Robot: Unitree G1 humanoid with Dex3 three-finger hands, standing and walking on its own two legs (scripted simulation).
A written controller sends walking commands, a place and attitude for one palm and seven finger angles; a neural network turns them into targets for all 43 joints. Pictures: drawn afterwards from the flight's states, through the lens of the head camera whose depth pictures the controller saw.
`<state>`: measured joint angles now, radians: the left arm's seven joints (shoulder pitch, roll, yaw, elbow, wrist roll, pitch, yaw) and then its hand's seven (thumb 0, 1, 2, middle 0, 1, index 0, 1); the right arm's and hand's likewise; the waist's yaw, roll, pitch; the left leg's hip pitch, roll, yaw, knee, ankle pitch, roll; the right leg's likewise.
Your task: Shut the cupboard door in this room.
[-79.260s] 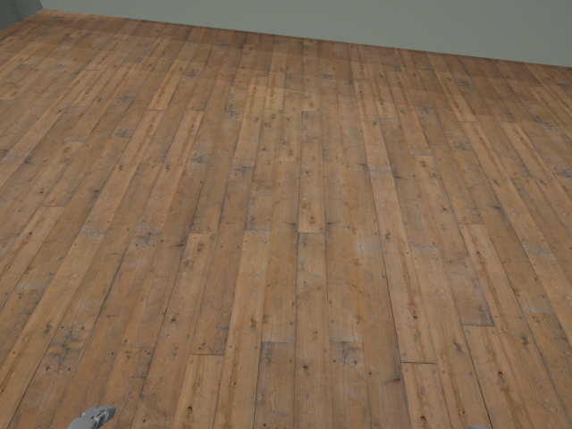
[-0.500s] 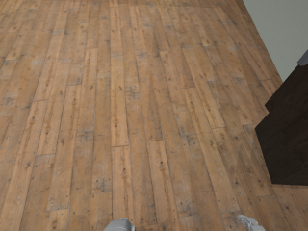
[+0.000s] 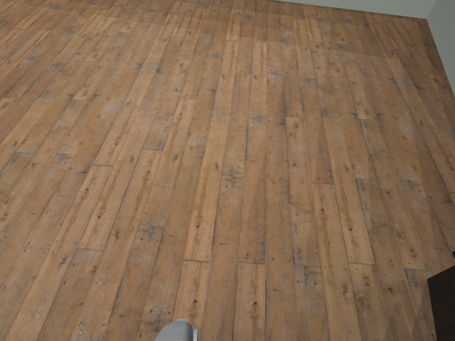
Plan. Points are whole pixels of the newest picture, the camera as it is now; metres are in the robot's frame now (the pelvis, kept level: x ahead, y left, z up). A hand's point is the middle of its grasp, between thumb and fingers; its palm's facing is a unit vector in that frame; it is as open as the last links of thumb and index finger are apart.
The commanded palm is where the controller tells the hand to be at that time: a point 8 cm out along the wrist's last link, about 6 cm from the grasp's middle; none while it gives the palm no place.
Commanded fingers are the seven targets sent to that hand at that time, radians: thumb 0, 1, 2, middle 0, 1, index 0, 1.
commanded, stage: walk to a spot facing it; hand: left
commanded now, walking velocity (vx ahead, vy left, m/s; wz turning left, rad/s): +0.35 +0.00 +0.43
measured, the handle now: out of the picture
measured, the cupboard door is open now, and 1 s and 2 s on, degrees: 13 13 13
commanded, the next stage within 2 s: turn to face it in 0.32 s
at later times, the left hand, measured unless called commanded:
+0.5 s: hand (135, 255) +0.31 +0.23 -0.16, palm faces +0.13 -0.97 -0.22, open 7.4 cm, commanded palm none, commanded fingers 0.00 0.90 0.90 -0.20 -0.30 -0.20 -0.30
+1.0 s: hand (139, 215) +0.42 +0.25 -0.18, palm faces -0.06 -0.98 -0.20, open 7.3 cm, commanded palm none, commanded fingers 0.00 0.90 0.90 -0.20 -0.30 -0.20 -0.30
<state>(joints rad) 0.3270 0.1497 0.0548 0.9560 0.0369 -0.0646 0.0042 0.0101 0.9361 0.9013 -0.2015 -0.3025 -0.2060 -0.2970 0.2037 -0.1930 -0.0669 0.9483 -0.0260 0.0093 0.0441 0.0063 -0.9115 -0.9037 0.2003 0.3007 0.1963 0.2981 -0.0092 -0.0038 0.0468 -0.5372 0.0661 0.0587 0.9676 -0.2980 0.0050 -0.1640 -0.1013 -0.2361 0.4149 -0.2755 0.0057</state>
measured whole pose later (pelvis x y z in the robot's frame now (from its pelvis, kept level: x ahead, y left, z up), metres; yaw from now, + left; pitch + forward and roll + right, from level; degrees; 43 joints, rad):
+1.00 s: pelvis +0.33 +0.06 +0.00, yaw -8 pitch +0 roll -3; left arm 0.19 0.23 0.09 0.93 0.02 0.07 -0.02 0.01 0.92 0.90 -0.20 -0.30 -0.20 -0.30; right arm 0.16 -0.18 -0.02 0.92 -0.03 0.00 -0.03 0.00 -0.91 -0.90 0.21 0.30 0.20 0.30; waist 0.02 0.01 0.09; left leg -0.21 0.11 0.18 0.53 -0.32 0.01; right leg -0.44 -0.02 -0.06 0.93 -0.44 0.03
